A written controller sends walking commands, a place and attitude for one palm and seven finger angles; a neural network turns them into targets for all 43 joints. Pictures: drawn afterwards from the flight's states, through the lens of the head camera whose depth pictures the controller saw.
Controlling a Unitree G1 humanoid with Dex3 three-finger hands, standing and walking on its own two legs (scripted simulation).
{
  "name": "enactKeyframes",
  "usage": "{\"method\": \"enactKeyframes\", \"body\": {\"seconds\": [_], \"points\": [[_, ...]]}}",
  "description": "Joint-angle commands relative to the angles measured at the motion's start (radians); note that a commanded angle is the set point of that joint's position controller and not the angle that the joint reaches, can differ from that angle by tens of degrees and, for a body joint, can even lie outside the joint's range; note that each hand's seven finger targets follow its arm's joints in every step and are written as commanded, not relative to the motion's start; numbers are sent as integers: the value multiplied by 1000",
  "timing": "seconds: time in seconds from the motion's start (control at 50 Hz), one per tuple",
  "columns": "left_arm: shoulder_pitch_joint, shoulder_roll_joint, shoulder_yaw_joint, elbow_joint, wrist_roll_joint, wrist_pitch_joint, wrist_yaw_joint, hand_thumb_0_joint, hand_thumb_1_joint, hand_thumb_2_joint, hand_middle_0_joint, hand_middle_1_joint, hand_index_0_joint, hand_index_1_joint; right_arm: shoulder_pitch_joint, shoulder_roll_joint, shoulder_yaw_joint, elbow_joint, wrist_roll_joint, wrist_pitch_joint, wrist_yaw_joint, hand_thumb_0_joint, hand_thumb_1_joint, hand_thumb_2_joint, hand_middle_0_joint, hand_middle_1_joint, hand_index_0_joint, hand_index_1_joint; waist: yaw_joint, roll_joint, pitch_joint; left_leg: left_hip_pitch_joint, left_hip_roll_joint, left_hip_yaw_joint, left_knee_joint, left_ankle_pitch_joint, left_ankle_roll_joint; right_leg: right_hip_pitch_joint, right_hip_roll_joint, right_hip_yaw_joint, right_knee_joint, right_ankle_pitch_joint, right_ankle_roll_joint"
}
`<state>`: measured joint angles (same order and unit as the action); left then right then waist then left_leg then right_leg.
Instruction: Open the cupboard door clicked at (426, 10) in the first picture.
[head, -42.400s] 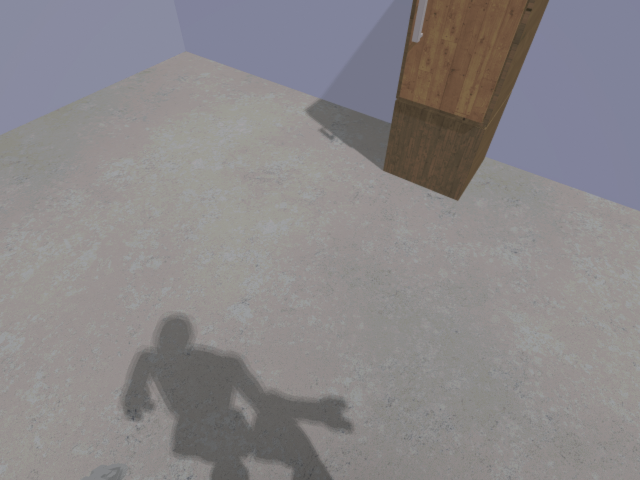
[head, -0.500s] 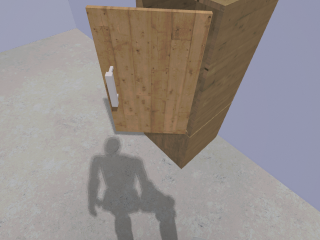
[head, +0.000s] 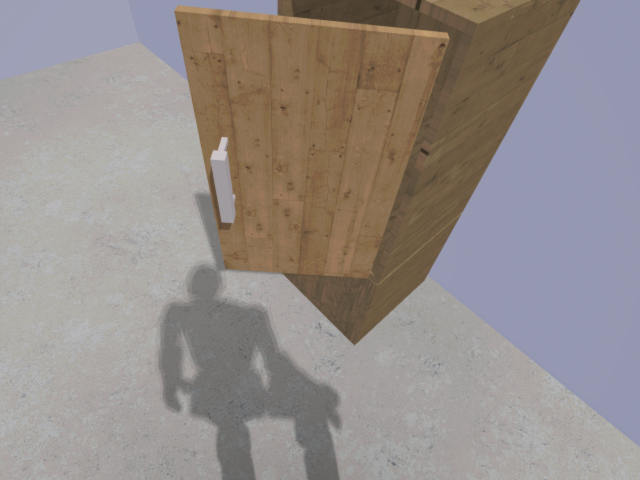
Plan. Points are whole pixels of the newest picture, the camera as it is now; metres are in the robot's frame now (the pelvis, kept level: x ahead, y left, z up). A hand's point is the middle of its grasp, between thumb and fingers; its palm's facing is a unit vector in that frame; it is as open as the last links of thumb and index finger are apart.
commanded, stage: come to a stop and stand still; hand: left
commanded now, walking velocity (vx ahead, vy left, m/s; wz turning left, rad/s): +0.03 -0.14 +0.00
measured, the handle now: (226, 181) +0.58 +0.20 -0.02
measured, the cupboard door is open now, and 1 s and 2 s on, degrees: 45 45 45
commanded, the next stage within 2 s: look again from close up in 0.72 s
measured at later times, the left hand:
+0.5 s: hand out of the picture -0.02 +0.13 -0.17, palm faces +0.00 -0.98 -0.19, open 7.3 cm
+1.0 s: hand out of the picture -0.02 +0.12 -0.18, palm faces +0.00 -0.98 -0.19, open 7.4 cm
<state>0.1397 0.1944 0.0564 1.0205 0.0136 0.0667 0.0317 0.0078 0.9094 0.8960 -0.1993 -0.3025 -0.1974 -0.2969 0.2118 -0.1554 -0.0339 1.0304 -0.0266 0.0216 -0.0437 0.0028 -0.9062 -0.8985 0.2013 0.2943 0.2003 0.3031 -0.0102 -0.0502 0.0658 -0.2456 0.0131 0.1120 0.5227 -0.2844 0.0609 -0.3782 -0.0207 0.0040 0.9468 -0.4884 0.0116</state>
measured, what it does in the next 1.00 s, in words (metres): steps on the spot: right foot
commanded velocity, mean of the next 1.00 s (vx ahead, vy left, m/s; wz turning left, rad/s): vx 0.01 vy -0.01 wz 0.00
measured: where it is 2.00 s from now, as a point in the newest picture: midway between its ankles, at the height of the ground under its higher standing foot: outside the picture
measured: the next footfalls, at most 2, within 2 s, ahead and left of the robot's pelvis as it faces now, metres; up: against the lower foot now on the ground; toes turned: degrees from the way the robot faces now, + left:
right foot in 0.26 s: -0.04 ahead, -0.16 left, +0.00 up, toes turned -1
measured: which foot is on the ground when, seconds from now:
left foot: down 0.00-1.00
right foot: up 0.00-0.24, down 0.26-1.00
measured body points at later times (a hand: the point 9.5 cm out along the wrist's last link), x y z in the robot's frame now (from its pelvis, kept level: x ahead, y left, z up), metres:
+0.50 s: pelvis -0.03 -0.04 +0.00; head -0.02 -0.04 +0.45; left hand -0.02 +0.18 -0.16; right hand -0.06 -0.27 -0.16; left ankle +0.00 +0.08 -0.74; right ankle -0.08 -0.16 -0.74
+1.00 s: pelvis -0.01 -0.04 -0.01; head +0.01 -0.05 +0.44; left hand -0.02 +0.17 -0.16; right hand +0.00 -0.27 -0.17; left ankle +0.00 +0.08 -0.74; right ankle -0.08 -0.16 -0.74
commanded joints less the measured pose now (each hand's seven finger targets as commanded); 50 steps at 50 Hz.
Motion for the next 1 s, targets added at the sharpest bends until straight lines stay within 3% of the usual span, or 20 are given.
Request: {"method": "enactKeyframes", "body": {"seconds": [0.0,0.1,0.18,0.2,0.22,0.24,0.26,0.28,0.3,0.42,0.5,0.64,0.78,0.8,0.82,0.84,0.86,0.88,0.9,0.98], "points": [[44,55,5,-34,-4,-23,-6,0,900,900,-200,-300,-200,-300,72,-162,-24,-30,1,-25,-17,0,-900,-900,200,300,200,300,-3,168,-107,156,281,-214,-180,623,116,-34,-15,24,-3,17,16],[27,47,-6,-39,-1,-25,-18,0,900,900,-200,-300,-200,-300,105,-196,-44,0,-3,-19,-8,0,-900,-900,200,300,200,300,-38,199,-111,178,295,-247,-201,448,107,38,-18,-25,-222,-6,8],[124,49,-8,2,0,-42,-15,0,900,900,-200,-300,-200,-300,75,-183,-44,10,9,-21,-1,0,-900,-900,200,300,200,300,3,147,-118,107,226,-201,-146,342,47,210,-8,-56,-533,224,-8],[145,73,-6,12,2,-48,-11,0,900,900,-200,-300,-200,-300,72,-165,-41,10,15,-21,3,0,-900,-900,200,300,200,300,5,101,-104,51,181,-166,-124,244,4,258,-42,-7,-611,295,-19],[139,105,-6,16,4,-54,-6,0,900,900,-200,-300,-200,-300,62,-131,-34,6,19,-18,9,0,-900,-900,200,300,200,300,-4,16,-66,-4,116,-113,-104,92,-41,237,-125,86,-651,288,-52],[115,125,-13,14,1,-57,-6,0,900,900,-200,-300,-200,-300,56,-100,-24,5,17,-13,18,0,-900,-900,200,300,200,300,-19,-15,-32,30,63,-73,-104,9,-66,142,-184,116,-676,215,-80],[104,126,-18,18,0,-58,-7,0,900,900,-200,-300,-200,-300,54,-88,-19,7,13,-15,24,0,-900,-900,200,300,200,300,-27,27,-19,88,45,-73,-113,89,-66,85,-172,99,-651,246,-78],[104,105,-22,30,-1,-70,-4,0,900,900,-200,-300,-200,-300,72,-83,-15,25,8,-11,21,0,-900,-900,200,300,200,300,-28,-75,-47,110,59,-74,-96,103,-62,102,-129,81,-655,255,-64],[102,96,-27,36,-3,-73,-3,0,900,900,-200,-300,-200,-300,77,-97,-18,37,9,-13,21,0,-900,-900,200,300,200,300,-25,-96,-22,108,69,-78,-97,123,-60,98,-127,70,-656,270,-56],[147,69,-37,68,-10,-76,2,0,900,900,-200,-300,-200,-300,105,-86,-5,93,9,-17,18,0,-900,-900,200,300,200,300,-11,22,35,87,88,-91,-142,143,-61,123,-101,59,-665,241,-47],[169,55,-39,81,-12,-76,3,0,900,900,-200,-300,-200,-300,125,-74,0,112,9,-14,16,0,-900,-900,200,300,200,300,-9,22,58,77,84,-90,-153,116,-64,124,-95,60,-680,209,-49],[209,33,-38,98,-13,-83,7,0,900,900,-200,-300,-200,-300,146,-63,2,124,10,-24,8,0,-900,-900,200,300,200,300,-2,31,8,101,97,-90,-144,189,-61,174,-92,44,-654,319,-50],[235,15,-38,107,-10,-84,12,0,900,900,-200,-300,-200,-300,140,-52,3,123,13,-27,2,0,-900,-900,200,300,200,300,3,27,14,112,103,-86,-134,239,-56,190,-87,32,-641,412,-47],[303,39,-45,115,16,-116,47,0,900,900,-200,-300,-200,-300,22,-87,9,37,22,-49,19,0,-900,-900,200,300,200,300,42,69,44,31,106,-51,97,276,-75,125,-142,116,-634,801,-17],[241,82,-39,60,11,-125,41,0,900,900,-200,-300,-200,-300,92,-29,12,11,15,-41,27,0,-900,-900,200,300,200,300,-31,76,-2,-2,72,-69,61,42,-62,172,-166,103,-588,766,-54],[213,68,-43,47,7,-127,35,0,900,900,-200,-300,-200,-300,125,-32,10,18,14,-38,27,0,-900,-900,200,300,200,300,-37,52,-33,5,74,-67,34,33,-58,166,-135,90,-564,622,-70],[206,52,-43,32,4,-129,32,0,900,900,-200,-300,-200,-300,151,-47,9,14,13,-43,27,0,-900,-900,200,300,200,300,-41,56,-68,18,84,-84,14,127,-51,182,-99,67,-522,576,-74],[219,45,-41,31,4,-127,30,0,900,900,-200,-300,-200,-300,154,-58,13,17,9,-50,25,0,-900,-900,200,300,200,300,-24,112,-94,52,96,-84,10,257,-40,197,-83,37,-488,590,-70],[240,44,-40,32,2,-122,30,0,900,900,-200,-300,-200,-300,148,-68,12,13,11,-51,23,0,-900,-900,200,300,200,300,-14,104,-102,62,106,-87,22,321,-33,197,-71,29,-479,554,-65],[243,35,-43,27,4,-105,26,0,900,900,-200,-300,-200,-300,124,-93,14,-7,10,-48,17,0,-900,-900,200,300,200,300,-4,54,-39,41,112,-95,-1,334,-23,165,-56,23,-477,457,-57]]}}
